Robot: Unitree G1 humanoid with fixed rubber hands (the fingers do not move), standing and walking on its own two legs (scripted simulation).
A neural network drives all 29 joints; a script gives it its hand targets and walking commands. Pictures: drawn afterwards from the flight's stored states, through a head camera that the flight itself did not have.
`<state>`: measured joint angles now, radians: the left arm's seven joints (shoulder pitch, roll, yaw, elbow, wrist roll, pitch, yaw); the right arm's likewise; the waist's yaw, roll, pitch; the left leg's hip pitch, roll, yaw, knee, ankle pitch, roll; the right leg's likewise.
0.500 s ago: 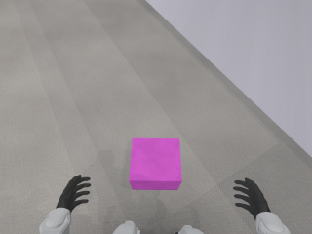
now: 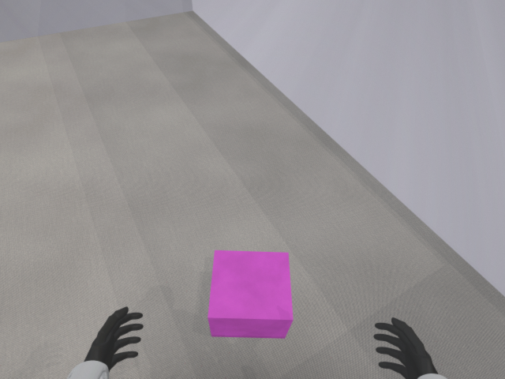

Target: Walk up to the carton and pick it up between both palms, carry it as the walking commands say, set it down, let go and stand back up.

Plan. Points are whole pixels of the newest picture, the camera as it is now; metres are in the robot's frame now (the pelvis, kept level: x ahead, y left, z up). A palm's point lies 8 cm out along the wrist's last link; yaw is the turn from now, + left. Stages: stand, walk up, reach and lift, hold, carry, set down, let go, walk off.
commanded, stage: let go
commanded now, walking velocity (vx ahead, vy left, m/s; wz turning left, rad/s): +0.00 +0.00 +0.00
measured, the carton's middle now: (249, 294) +0.50 +0.01 -0.65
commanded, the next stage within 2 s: stand in 0.06 s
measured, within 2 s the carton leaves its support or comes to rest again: neither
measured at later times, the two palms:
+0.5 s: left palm (82, 354) +0.17 +0.28 -0.08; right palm (424, 356) +0.19 -0.27 -0.08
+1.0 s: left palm (76, 365) +0.16 +0.29 -0.08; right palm (427, 363) +0.18 -0.27 -0.08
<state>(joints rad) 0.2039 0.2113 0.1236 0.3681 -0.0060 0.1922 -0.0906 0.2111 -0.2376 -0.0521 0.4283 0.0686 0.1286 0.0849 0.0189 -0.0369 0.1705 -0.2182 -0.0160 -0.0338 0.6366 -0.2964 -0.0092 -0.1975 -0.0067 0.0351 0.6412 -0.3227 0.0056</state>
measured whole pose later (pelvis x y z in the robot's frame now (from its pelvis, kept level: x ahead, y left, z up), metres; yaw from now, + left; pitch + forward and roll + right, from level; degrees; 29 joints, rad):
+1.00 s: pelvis +0.04 +0.00 +0.00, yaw +0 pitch -3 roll +0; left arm 0.22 0.31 0.11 0.71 0.04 0.01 -0.01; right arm 0.21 -0.28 -0.05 0.67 0.02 0.02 0.00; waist 0.02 -0.01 0.02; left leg -0.23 -0.01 -0.03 0.64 -0.35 0.00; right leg -0.21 -0.01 0.04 0.64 -0.38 0.01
